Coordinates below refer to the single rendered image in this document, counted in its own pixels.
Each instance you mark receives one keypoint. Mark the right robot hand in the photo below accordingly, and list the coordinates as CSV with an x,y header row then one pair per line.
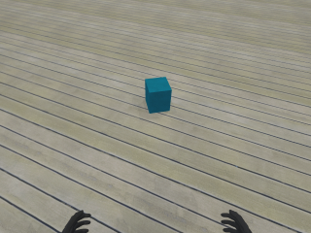
x,y
239,223

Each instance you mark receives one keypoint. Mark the left robot hand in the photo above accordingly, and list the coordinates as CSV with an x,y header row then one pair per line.
x,y
73,223

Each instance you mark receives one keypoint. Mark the carton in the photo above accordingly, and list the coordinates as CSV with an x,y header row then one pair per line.
x,y
158,95

